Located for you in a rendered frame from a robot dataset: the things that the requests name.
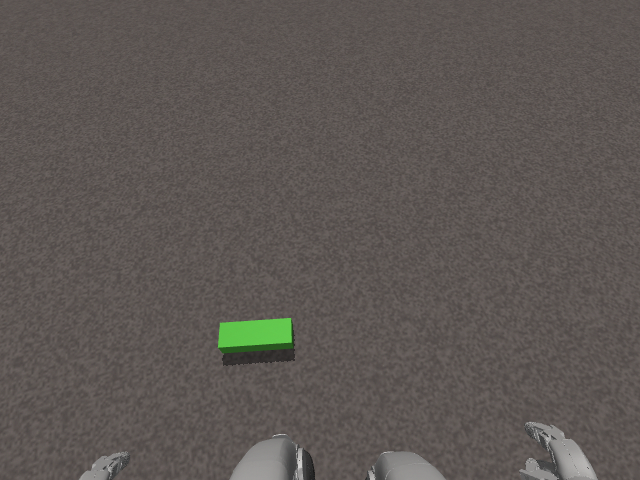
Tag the left robot hand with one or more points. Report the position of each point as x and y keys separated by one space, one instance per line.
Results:
x=106 y=468

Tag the carton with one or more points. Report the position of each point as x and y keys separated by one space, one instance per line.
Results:
x=256 y=335

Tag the right robot hand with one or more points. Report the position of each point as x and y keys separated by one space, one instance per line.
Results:
x=568 y=460

